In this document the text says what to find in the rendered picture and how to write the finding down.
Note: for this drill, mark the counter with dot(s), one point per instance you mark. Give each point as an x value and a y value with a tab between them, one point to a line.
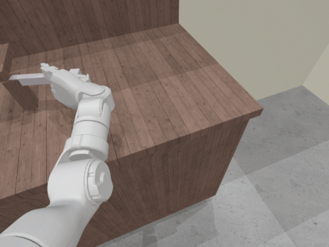
178	117

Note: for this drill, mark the left robot forearm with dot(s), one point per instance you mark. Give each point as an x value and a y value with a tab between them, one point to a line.
91	126

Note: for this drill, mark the tap lever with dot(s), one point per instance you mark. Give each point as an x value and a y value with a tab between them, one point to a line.
36	79

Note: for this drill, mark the left robot upper arm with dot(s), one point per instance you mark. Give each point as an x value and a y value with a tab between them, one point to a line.
76	189

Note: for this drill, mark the left robot hand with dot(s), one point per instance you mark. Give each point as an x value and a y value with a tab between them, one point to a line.
64	84

